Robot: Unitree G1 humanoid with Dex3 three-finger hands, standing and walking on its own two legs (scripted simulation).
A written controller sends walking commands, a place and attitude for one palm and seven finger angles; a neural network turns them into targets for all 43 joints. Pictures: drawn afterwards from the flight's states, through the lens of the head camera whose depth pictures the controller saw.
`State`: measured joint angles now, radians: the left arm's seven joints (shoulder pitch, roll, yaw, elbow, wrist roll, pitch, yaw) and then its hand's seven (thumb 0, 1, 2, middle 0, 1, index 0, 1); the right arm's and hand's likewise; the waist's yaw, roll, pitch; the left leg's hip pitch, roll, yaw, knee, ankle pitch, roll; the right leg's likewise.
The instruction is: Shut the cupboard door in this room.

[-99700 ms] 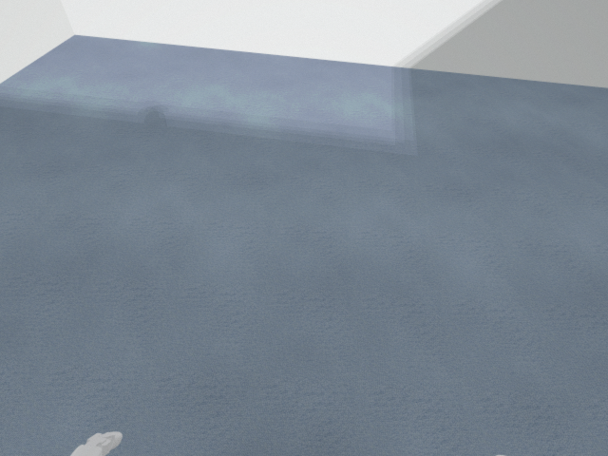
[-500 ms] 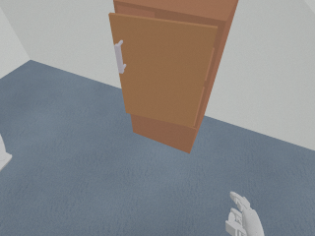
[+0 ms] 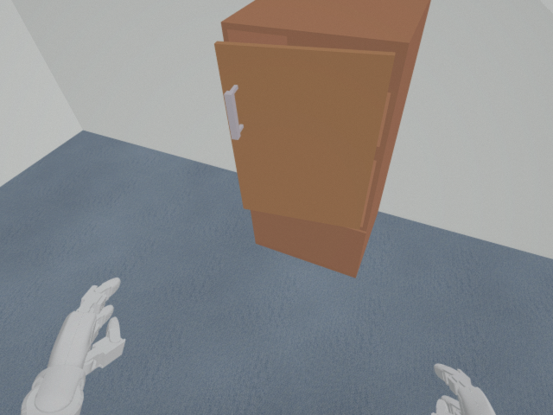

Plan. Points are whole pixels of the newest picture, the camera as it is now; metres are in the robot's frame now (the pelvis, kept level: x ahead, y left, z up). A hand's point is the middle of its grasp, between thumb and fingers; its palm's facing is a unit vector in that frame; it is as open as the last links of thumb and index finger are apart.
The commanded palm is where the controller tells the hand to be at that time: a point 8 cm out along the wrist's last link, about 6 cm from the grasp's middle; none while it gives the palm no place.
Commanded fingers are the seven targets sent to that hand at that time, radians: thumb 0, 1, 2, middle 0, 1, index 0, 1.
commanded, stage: let the arm hang, fingers relaxed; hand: left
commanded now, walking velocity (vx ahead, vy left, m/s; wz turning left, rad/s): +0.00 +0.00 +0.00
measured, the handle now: (235, 112) +0.85 +0.16 +0.00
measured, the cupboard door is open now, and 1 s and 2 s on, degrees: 8 8 8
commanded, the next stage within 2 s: look to check the result in 0.96 s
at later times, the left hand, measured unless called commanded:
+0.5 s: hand out of the picture -0.11 +0.19 -0.15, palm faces +0.05 -0.98 -0.21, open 7.3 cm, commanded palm none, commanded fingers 0.00 0.90 0.90 -0.20 -0.30 -0.20 -0.30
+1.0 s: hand out of the picture -0.02 +0.15 -0.16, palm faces +0.03 -0.99 -0.14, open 7.3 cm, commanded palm none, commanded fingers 0.00 0.90 0.90 -0.20 -0.30 -0.20 -0.30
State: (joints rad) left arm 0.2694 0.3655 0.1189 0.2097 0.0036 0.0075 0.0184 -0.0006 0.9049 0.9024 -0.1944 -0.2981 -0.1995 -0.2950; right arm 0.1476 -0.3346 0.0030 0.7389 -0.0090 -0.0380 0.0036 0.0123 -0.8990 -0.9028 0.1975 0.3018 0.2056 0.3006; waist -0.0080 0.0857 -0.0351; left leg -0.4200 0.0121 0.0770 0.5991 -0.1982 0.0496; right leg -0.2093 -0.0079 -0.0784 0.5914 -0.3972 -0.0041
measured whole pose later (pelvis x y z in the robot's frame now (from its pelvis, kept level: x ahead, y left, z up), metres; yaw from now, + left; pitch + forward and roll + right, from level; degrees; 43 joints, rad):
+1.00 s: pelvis +0.00 -0.01 +0.01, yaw +0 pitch -1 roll +0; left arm 0.33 0.12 0.00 1.13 0.01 0.00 0.03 0.00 0.91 0.90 -0.19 -0.30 -0.20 -0.29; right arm 0.32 -0.13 -0.01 1.13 -0.02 0.02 -0.03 0.01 -0.91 -0.90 0.19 0.30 0.20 0.30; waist -0.02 -0.01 0.02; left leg -0.28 0.01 0.08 0.40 -0.10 0.03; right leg -0.09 0.00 -0.08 0.42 -0.31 -0.02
